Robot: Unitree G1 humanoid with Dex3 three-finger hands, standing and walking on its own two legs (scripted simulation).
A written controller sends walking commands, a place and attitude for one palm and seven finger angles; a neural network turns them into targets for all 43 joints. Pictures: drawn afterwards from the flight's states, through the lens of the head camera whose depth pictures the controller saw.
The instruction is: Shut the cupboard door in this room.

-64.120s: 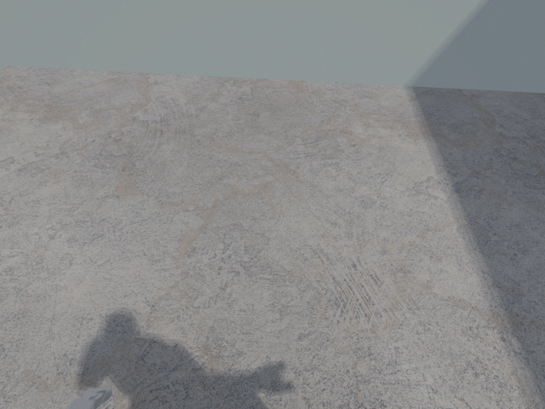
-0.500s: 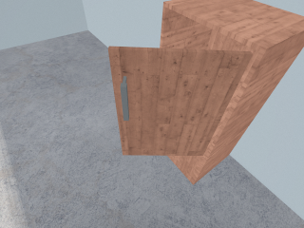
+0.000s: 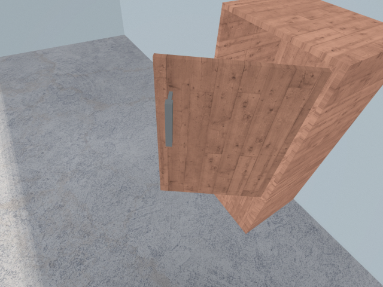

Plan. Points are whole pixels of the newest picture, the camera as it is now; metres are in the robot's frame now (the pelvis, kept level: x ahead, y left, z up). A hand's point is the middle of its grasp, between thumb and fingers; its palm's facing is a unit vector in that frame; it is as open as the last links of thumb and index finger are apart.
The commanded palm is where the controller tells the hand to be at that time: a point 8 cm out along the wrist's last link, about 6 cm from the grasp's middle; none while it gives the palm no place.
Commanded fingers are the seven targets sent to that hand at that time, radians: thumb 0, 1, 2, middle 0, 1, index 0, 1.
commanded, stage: shuffle to correct the standing spot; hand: left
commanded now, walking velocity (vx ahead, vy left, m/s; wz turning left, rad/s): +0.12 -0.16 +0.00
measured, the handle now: (169, 120) +0.53 +0.10 +0.04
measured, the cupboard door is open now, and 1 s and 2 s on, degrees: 54 54 54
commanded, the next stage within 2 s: come to a stop and stand still in 0.56 s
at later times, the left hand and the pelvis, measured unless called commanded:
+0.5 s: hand out of the picture +0.13 +0.14 -0.17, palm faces -0.11 -0.98 -0.16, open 7.4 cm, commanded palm none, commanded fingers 0.00 0.90 0.90 -0.20 -0.30 -0.20 -0.30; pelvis +0.01 -0.04 +0.01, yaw -3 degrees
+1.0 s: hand out of the picture +0.12 +0.08 -0.19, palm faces +0.01 -0.98 -0.20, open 7.3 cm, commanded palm none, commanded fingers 0.00 0.90 0.90 -0.20 -0.30 -0.20 -0.30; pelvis +0.09 -0.10 -0.01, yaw -3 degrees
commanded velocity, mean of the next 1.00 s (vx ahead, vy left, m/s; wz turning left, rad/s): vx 0.02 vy -0.04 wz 0.03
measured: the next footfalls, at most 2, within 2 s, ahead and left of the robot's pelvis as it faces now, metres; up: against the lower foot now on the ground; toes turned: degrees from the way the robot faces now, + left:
left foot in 0.06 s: +0.08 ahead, +0.05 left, +0.00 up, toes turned +1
right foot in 0.62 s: +0.08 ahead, -0.23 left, +0.00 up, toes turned -5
